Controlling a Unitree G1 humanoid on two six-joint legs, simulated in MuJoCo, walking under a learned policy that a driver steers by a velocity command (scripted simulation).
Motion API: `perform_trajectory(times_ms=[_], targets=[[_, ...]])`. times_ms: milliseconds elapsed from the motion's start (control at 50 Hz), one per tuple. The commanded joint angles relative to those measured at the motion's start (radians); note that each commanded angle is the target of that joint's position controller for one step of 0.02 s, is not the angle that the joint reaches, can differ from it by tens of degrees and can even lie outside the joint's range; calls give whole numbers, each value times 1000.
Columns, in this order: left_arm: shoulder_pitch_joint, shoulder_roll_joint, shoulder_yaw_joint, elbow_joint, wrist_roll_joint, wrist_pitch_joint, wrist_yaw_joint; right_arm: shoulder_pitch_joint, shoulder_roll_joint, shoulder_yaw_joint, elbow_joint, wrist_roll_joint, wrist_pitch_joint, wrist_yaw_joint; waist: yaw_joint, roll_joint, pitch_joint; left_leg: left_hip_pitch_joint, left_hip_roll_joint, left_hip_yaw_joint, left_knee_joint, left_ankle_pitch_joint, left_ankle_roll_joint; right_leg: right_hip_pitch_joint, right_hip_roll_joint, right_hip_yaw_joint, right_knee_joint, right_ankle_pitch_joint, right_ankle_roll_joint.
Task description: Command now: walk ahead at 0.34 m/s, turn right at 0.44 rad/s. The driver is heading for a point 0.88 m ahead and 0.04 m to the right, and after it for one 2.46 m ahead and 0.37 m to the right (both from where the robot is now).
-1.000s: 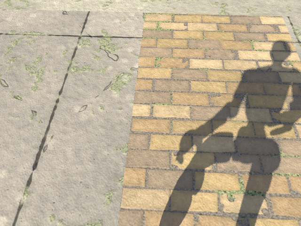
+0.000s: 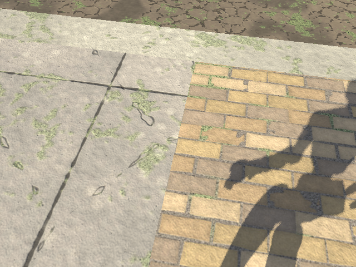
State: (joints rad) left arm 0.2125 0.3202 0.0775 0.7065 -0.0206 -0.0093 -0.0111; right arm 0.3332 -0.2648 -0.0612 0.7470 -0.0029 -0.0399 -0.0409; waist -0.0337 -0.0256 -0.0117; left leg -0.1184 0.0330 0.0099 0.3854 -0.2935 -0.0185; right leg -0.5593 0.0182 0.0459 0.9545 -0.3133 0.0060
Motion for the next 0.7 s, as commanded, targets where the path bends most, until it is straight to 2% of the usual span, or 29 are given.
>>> perform_trajectory(times_ms=[20,60,100,120,140,160,180,200,220,240,260,280,300,340,400,440,500,560,600,640,660,680,700], targets=[[-146,13,-8,-117,0,-24,-26,-34,-152,-40,-62,4,-28,4,-36,150,69,89,220,-136,-209,64,169,-168,-69,-26,-67,80,23],[-179,5,-17,-142,-2,-23,-39,-26,-188,-52,-56,11,-26,12,-49,167,76,27,213,-70,-206,72,161,-57,-71,-64,-180,80,18],[-180,30,-13,-156,-2,-18,-45,-16,-218,-63,-47,20,-21,21,-45,170,91,-2,225,-42,-173,82,156,24,-58,-96,-248,49,-2],[-164,46,-7,-159,-2,-16,-46,-20,-228,-66,-45,25,-15,22,-31,168,91,-10,235,-31,-133,149,149,61,-44,-114,-280,50,-16],[-118,61,4,-154,1,-15,-46,-41,-237,-69,-47,31,-9,22,8,161,71,-25,233,-5,-51,292,130,139,-16,-139,-338,84,-35],[-28,96,25,-130,7,-12,-40,-41,-225,-64,-49,33,-8,20,54,129,10,-46,201,45,99,468,98,278,29,-155,-389,133,-57],[91,152,55,-103,6,-6,-27,-16,-185,-51,-50,24,-13,20,106,63,-73,-124,147,119,326,521,45,470,43,-123,-423,216,-90],[185,282,82,-110,10,1,-1,-12,-96,-22,-105,-23,-20,17,114,-210,-167,-440,38,155,723,17,-53,726,-226,299,-485,438,-219],[174,308,73,-147,25,-10,-8,4,-90,-9,-129,-18,-37,16,105,-304,-324,-581,-77,-44,941,-381,-71,788,-413,722,-618,465,-401],[126,223,50,-155,20,-21,-16,-45,-174,-30,-119,15,-38,20,125,-145,-257,-626,-20,-112,1001,-324,-60,729,-380,582,-618,438,-376],[92,179,37,-144,13,-27,-14,-83,-178,-29,-123,20,-37,20,103,-108,-159,-646,12,-88,965,-251,-37,635,-325,448,-598,426,-333],[44,158,32,-144,6,-25,-9,-86,-173,-30,-109,4,-32,8,71,-23,-108,-622,50,-87,891,-178,-30,538,-270,365,-595,422,-281],[-9,130,21,-149,9,-22,-6,-76,-180,-35,-99,-7,-21,2,40,-28,-84,-561,73,-83,823,-134,-29,446,-250,300,-601,492,-259],[-63,105,8,-146,35,-27,0,-16,-150,-28,-61,-8,0,5,-1,-57,-103,-435,58,-55,796,-46,-41,338,-219,202,-624,664,-262],[-84,43,-17,-101,39,-44,6,-11,-89,-6,-41,-8,10,6,-12,-49,-120,-345,71,-60,586,51,-56,313,-195,89,-636,729,-249],[-88,47,-18,-74,44,-42,11,-61,-68,6,-47,-3,13,11,10,-67,-108,-287,75,-59,449,121,-53,307,-191,53,-651,674,-235],[-79,77,-10,-40,54,-32,10,-115,-107,-4,-66,10,24,18,39,-61,-65,-258,64,-57,354,131,-40,317,-222,70,-681,519,-242],[-64,118,6,-16,35,-6,16,-160,-139,-16,-105,13,37,20,59,-58,-5,-332,47,-46,345,-15,-22,383,-272,117,-665,426,-263],[-56,121,10,-9,22,13,27,-169,-127,-16,-121,14,42,25,63,-51,7,-368,38,-35,329,-78,-12,447,-299,141,-632,452,-268],[-65,120,13,-10,12,28,39,-153,-107,-14,-124,17,39,35,48,-47,-6,-342,17,-8,248,-53,4,498,-299,126,-571,553,-249],[-68,119,14,-9,5,35,45,-134,-103,-14,-121,18,35,41,32,-45,-19,-293,2,7,162,25,19,505,-282,99,-528,592,-221],[-46,116,17,-1,1,37,50,-120,-121,-20,-123,15,31,43,21,-25,-35,-220,2,-15,66,194,43,490,-244,59,-471,571,-172],[-41,93,14,-14,16,29,52,-92,-189,-38,-127,9,30,37,31,75,-83,-98,77,-139,45,493,91,414,-161,-23,-329,468,-102]])
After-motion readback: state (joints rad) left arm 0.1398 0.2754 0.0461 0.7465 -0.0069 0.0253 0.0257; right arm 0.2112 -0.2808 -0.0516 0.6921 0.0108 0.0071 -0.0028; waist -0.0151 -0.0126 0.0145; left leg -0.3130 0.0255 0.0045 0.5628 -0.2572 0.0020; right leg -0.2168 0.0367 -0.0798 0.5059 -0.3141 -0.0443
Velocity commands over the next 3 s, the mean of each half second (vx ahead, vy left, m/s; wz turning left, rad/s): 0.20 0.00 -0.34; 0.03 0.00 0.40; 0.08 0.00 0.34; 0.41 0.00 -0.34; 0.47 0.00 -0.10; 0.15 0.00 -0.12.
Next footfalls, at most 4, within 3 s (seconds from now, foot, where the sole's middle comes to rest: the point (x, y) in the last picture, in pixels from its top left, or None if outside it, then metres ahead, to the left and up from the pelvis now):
0.18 right None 0.17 -0.16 -0.78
0.68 left None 0.23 0.04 -0.78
1.10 right None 0.25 -0.20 -0.78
1.48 left None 0.17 0.03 -0.78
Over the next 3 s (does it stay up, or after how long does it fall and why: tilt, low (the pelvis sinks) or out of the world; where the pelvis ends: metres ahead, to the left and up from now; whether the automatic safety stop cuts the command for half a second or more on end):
stays up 0.86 -0.07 -0.01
